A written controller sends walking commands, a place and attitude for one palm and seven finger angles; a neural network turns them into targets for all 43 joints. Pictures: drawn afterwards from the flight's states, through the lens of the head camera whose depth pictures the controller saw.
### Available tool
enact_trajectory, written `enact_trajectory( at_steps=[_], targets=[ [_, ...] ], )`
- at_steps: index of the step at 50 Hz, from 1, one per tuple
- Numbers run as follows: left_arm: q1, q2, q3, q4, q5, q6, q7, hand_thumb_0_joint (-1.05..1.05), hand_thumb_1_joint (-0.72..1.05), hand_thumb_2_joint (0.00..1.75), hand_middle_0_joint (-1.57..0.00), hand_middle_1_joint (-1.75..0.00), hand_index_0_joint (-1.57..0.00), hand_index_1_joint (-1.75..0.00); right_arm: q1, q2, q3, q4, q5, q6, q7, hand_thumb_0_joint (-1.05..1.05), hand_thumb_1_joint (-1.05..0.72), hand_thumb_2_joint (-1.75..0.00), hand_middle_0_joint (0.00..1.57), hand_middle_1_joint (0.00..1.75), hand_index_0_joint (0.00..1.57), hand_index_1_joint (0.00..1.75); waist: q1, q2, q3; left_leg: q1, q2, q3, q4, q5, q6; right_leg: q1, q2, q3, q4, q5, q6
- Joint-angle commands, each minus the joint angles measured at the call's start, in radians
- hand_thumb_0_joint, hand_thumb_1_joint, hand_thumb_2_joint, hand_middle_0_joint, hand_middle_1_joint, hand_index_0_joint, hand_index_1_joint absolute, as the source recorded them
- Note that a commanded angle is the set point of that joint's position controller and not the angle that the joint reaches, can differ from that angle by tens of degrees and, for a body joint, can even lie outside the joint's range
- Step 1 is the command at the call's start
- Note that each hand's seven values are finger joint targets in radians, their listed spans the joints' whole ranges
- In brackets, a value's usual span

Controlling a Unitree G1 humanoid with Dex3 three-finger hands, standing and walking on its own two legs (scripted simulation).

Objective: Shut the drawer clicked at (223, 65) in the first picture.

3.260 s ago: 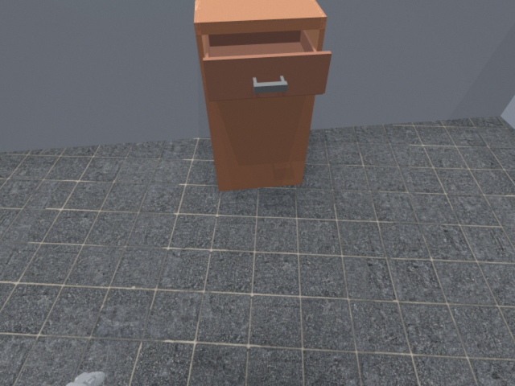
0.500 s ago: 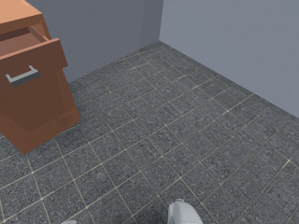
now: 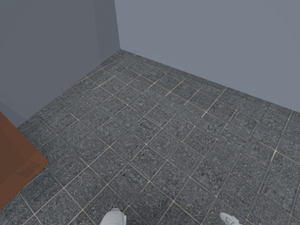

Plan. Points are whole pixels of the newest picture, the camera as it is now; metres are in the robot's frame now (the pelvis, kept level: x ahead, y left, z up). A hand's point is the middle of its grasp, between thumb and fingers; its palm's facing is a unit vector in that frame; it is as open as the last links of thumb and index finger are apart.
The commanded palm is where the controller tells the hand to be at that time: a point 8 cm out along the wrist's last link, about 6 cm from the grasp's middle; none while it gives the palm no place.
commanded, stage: walk to a spot facing it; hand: left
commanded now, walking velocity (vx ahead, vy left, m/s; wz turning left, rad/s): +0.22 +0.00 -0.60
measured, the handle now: out of the picture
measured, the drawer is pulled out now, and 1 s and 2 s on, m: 0.18 0.18 0.18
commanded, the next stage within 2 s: turn to face it in 0.46 s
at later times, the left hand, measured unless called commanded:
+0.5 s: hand (101, 182) +0.27 +0.19 -0.16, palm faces -0.32 -0.93 -0.20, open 7.4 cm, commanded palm none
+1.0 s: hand (116, 175) +0.31 +0.15 -0.18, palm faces -0.25 -0.96 -0.14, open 7.4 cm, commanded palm none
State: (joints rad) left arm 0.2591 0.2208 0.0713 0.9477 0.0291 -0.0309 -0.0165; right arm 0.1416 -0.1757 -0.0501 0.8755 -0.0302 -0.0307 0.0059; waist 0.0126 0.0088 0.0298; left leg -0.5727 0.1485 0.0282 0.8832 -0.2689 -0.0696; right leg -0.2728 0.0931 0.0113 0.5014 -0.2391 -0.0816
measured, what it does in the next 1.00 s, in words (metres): walks ahead, turning right: left foot, then right foot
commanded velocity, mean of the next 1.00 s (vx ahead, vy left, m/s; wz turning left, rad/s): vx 0.00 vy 0.00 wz -0.04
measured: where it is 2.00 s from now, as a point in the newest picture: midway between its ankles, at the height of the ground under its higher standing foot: outside the picture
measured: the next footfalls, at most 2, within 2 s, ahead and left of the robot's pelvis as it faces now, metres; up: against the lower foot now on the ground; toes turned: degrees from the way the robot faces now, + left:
left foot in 0.12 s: +0.16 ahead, +0.15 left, +0.00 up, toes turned +1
right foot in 0.56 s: +0.16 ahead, -0.12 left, +0.00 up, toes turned -29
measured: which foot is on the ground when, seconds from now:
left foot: up 0.00-0.10, down 0.12-0.56, up 0.58-0.90, down 0.92-1.00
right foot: down 0.00-0.12, up 0.14-0.54, down 0.56-0.94, up 0.96-1.00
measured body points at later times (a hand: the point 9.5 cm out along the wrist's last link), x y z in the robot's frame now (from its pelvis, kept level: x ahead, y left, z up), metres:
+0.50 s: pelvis +0.12 +0.03 +0.00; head +0.16 +0.02 +0.45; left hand +0.29 +0.24 -0.14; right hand +0.05 -0.22 -0.14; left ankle +0.12 +0.15 -0.73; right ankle +0.13 -0.11 -0.70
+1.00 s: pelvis +0.16 +0.02 -0.01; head +0.18 +0.03 +0.44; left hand +0.32 +0.20 -0.17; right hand +0.10 -0.20 -0.16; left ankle +0.20 +0.09 -0.73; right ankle +0.11 -0.10 -0.70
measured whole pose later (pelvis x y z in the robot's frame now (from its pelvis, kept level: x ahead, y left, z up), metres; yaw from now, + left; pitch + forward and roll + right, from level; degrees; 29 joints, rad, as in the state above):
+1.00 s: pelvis +0.16 +0.02 -0.01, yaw -15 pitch +0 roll -2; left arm 0.14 0.16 0.05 0.93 0.02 0.04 0.02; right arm 0.29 -0.13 -0.04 1.00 -0.03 0.02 0.00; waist -0.04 -0.03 0.04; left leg -0.35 0.04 0.12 0.68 -0.33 0.05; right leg -0.38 -0.07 -0.13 0.88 -0.48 0.03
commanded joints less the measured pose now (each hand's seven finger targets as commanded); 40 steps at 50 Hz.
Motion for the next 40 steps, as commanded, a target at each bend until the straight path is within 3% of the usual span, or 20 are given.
enact_trajectory(
  at_steps=[1, 2, 4, 5, 6, 7, 9, 11, 13, 19, 24, 26, 27, 28, 29, 30, 31, 33, 35, 40],
  targets=[
    [0.046, 0.171, 0.043, -0.08, -0.006, -0.014, 0.008, 0.0, 0.9, 0.9, -0.2, -0.3, -0.2, -0.3, -0.009, -0.087, -0.015, -0.084, 0.011, -0.021, -0.003, 0.0, -0.9, -0.9, 0.2, 0.3, 0.2, 0.3, 0.027, -0.16, -0.039, 0.128, -0.084, 0.027, -0.172, -0.047, 0.007, 0.029, -0.26, 0.314, -0.172, 0.12, -0.115],
    [0.049, 0.171, 0.044, -0.082, -0.006, -0.01, 0.011, 0.0, 0.9, 0.9, -0.2, -0.3, -0.2, -0.3, -0.01, -0.091, -0.017, -0.085, 0.014, -0.025, -0.007, 0.0, -0.9, -0.9, 0.2, 0.3, 0.2, 0.3, 0.025, -0.145, -0.049, 0.19, -0.096, 0.027, -0.232, -0.046, 0.008, 0.025, -0.263, 0.33, -0.139, 0.149, -0.107],
    [0.023, 0.161, 0.045, -0.094, -0.016, -0.001, 0.011, 0.0, 0.9, 0.9, -0.2, -0.3, -0.2, -0.3, 0.065, -0.122, -0.02, -0.061, 0.014, -0.032, -0.021, 0.0, -0.9, -0.9, 0.2, 0.3, 0.2, 0.3, -0.024, -0.118, -0.073, 0.421, -0.096, 0.033, -0.425, 0.042, 0.016, -0.058, -0.2, 0.283, -0.014, 0.188, -0.045],
    [0.028, 0.113, 0.037, -0.104, -0.023, 0.0, 0.009, 0.0, 0.9, 0.9, -0.2, -0.3, -0.2, -0.3, 0.163, -0.196, -0.034, -0.035, 0.006, -0.04, -0.033, 0.0, -0.9, -0.9, 0.2, 0.3, 0.2, 0.3, -0.068, 0.02, -0.132, 0.642, 0.055, -0.125, -0.519, 0.063, 0.063, -0.208, -0.11, 0.208, 0.18, 0.108, 0.006],
    [0.051, 0.062, 0.025, -0.119, -0.029, -0.004, -0.003, 0.0, 0.9, 0.9, -0.2, -0.3, -0.2, -0.3, 0.253, -0.299, -0.053, -0.022, -0.003, -0.035, -0.031, 0.0, -0.9, -0.9, 0.2, 0.3, 0.2, 0.3, -0.088, 0.269, -0.189, 0.79, 0.361, -0.402, -0.557, 0.215, 0.187, -0.417, -0.016, 0.027, 0.492, -0.357, 0.073],
    [0.058, 0.107, 0.028, -0.114, -0.015, -0.002, 0.0, 0.0, 0.9, 0.9, -0.2, -0.3, -0.2, -0.3, 0.229, -0.278, -0.041, -0.041, 0.006, -0.018, -0.026, 0.0, -0.9, -0.9, 0.2, 0.3, 0.2, 0.3, -0.084, 0.201, -0.162, 0.681, 0.405, -0.387, -0.554, 0.177, 0.237, -0.411, -0.089, 0.031, 0.632, -0.398, 0.081],
    [-0.009, 0.101, 0.039, -0.106, -0.006, 0.007, -0.011, 0.0, 0.9, 0.9, -0.2, -0.3, -0.2, -0.3, 0.156, -0.203, -0.021, -0.046, 0.003, -0.027, -0.032, 0.0, -0.9, -0.9, 0.2, 0.3, 0.2, 0.3, -0.063, 0.13, -0.025, 0.508, 0.321, -0.261, -0.588, 0.268, 0.222, -0.431, -0.135, 0.013, 0.756, -0.282, 0.104],
    [0.017, 0.075, 0.035, -0.092, -0.005, 0.031, -0.021, 0.0, 0.9, 0.9, -0.2, -0.3, -0.2, -0.3, 0.097, -0.162, -0.009, -0.041, 0.006, -0.028, -0.035, 0.0, -0.9, -0.9, 0.2, 0.3, 0.2, 0.3, -0.016, 0.118, -0.006, 0.445, 0.247, -0.078, -0.575, 0.44, 0.186, -0.375, -0.164, -0.011, 0.757, -0.184, 0.122],
    [0.043, 0.055, 0.031, -0.084, -0.009, 0.051, -0.023, 0.0, 0.9, 0.9, -0.2, -0.3, -0.2, -0.3, 0.088, -0.158, -0.008, -0.033, 0.008, -0.028, -0.038, 0.0, -0.9, -0.9, 0.2, 0.3, 0.2, 0.3, 0.001, 0.159, -0.032, 0.436, 0.21, 0.046, -0.555, 0.525, 0.168, -0.327, -0.17, -0.036, 0.715, -0.14, 0.134],
    [-0.068, 0.023, 0.025, -0.11, -0.006, 0.074, -0.025, 0.0, 0.9, 0.9, -0.2, -0.3, -0.2, -0.3, 0.139, -0.177, -0.032, 0.007, 0.007, -0.011, -0.034, 0.0, -0.9, -0.9, 0.2, 0.3, 0.2, 0.3, -0.034, 0.176, -0.02, 0.449, 0.201, 0.161, -0.539, 0.484, 0.164, -0.263, -0.169, -0.104, 0.445, -0.09, 0.142],
    [-0.132, 0.025, 0.021, -0.135, -0.003, 0.058, -0.021, 0.0, 0.9, 0.9, -0.2, -0.3, -0.2, -0.3, 0.159, -0.206, -0.056, 0.03, 0.001, 0.007, -0.027, 0.0, -0.9, -0.9, 0.2, 0.3, 0.2, 0.3, -0.048, 0.201, -0.018, 0.465, 0.238, 0.188, -0.44, 0.462, 0.148, -0.144, -0.135, -0.144, 0.223, -0.099, 0.112],
    [-0.046, 0.061, 0.028, -0.112, -0.001, 0.043, -0.015, 0.0, 0.9, 0.9, -0.2, -0.3, -0.2, -0.3, 0.162, -0.21, -0.058, 0.028, 0.005, 0.013, -0.023, 0.0, -0.9, -0.9, 0.2, 0.3, 0.2, 0.3, 0.009, 0.142, -0.075, 0.429, 0.209, 0.235, -0.247, 0.491, 0.093, 0.044, -0.104, -0.161, 0.047, 0.019, 0.083],
    [0.051, 0.148, 0.043, -0.087, 0.006, 0.027, -0.003, 0.0, 0.9, 0.9, -0.2, -0.3, -0.2, -0.3, 0.185, -0.18, -0.053, 0.013, 0.015, 0.016, -0.013, 0.0, -0.9, -0.9, 0.2, 0.3, 0.2, 0.3, 0.056, -0.04, -0.16, 0.24, 0.173, 0.263, -0.016, 0.34, 0.039, 0.307, -0.215, -0.02, -0.032, 0.236, 0.032],
    [0.137, 0.273, 0.068, -0.062, -0.001, 0.016, 0.013, 0.0, 0.9, 0.9, -0.2, -0.3, -0.2, -0.3, 0.167, -0.095, -0.024, -0.032, 0.018, 0.017, -0.01, 0.0, -0.9, -0.9, 0.2, 0.3, 0.2, 0.3, 0.084, -0.323, -0.221, -0.048, -0.002, 0.233, 0.276, -0.339, -0.021, 0.457, -0.506, 0.36, -0.058, 0.708, -0.092],
    [0.159, 0.272, 0.063, -0.049, -0.023, 0.024, 0.027, 0.0, 0.9, 0.9, -0.2, -0.3, -0.2, -0.3, 0.121, -0.114, -0.022, -0.039, 0.021, 0.029, -0.033, 0.0, -0.9, -0.9, 0.2, 0.3, 0.2, 0.3, 0.094, -0.217, -0.245, -0.039, -0.004, 0.039, 0.355, -0.406, -0.003, 0.393, -0.536, 0.309, -0.049, 0.851, -0.153],
    [0.104, 0.251, 0.06, -0.055, -0.016, 0.024, 0.035, 0.0, 0.9, 0.9, -0.2, -0.3, -0.2, -0.3, 0.126, -0.098, -0.014, -0.024, 0.023, 0.031, -0.038, 0.0, -0.9, -0.9, 0.2, 0.3, 0.2, 0.3, 0.067, -0.284, -0.257, -0.053, -0.009, 0.0, 0.396, -0.362, 0.005, 0.368, -0.492, 0.3, -0.064, 0.73, -0.149],
    [0.037, 0.195, 0.042, -0.066, -0.015, 0.025, 0.042, 0.0, 0.9, 0.9, -0.2, -0.3, -0.2, -0.3, 0.126, -0.119, -0.016, 0.004, 0.018, 0.036, -0.039, 0.0, -0.9, -0.9, 0.2, 0.3, 0.2, 0.3, 0.046, -0.229, -0.216, -0.031, -0.007, -0.02, 0.408, -0.298, 0.008, 0.291, -0.461, 0.255, -0.087, 0.625, -0.137],
    [-0.09, 0.123, 0.011, -0.082, -0.009, 0.024, 0.05, 0.0, 0.9, 0.9, -0.2, -0.3, -0.2, -0.3, 0.189, -0.096, -0.007, 0.068, 0.01, 0.048, -0.035, 0.0, -0.9, -0.9, 0.2, 0.3, 0.2, 0.3, -0.029, -0.104, -0.138, 0.066, -0.008, -0.008, 0.32, -0.182, 0.007, 0.127, -0.386, 0.094, -0.104, 0.529, -0.096],
    [-0.132, 0.106, -0.008, -0.074, -0.006, 0.014, 0.046, 0.0, 0.9, 0.9, -0.2, -0.3, -0.2, -0.3, 0.256, -0.071, 0.003, 0.11, 0.013, 0.059, -0.032, 0.0, -0.9, -0.9, 0.2, 0.3, 0.2, 0.3, -0.061, -0.119, -0.107, 0.165, -0.024, 0.006, 0.169, -0.147, 0.009, 0.037, -0.354, -0.005, -0.13, 0.45, -0.073],
    [-0.11, 0.124, 0.002, -0.046, -0.005, 0.031, 0.05, 0.0, 0.9, 0.9, -0.2, -0.3, -0.2, -0.3, 0.196, -0.059, 0.002, 0.101, 0.018, 0.061, -0.019, 0.0, -0.9, -0.9, 0.2, 0.3, 0.2, 0.3, -0.019, -0.166, -0.01, 0.186, -0.052, 0.061, -0.026, -0.158, 0.015, 0.03, -0.404, -0.014, -0.171, 0.265, -0.082]
  ],
)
